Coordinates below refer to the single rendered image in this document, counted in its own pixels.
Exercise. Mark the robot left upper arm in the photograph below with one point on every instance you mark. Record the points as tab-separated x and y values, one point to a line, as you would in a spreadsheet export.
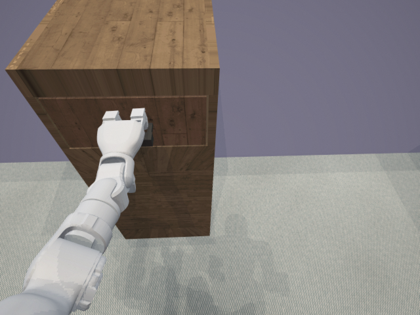
66	279

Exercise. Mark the handle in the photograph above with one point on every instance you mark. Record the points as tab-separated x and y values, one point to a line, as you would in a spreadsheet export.
148	137

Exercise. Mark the robot left hand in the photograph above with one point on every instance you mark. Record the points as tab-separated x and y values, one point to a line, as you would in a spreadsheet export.
122	136

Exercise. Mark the robot left forearm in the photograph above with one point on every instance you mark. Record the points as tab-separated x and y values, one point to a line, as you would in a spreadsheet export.
92	222

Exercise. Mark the drawer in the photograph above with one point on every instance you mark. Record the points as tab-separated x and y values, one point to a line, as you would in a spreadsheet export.
177	120

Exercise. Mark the cabinet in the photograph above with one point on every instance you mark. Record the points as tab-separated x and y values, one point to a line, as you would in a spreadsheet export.
133	48

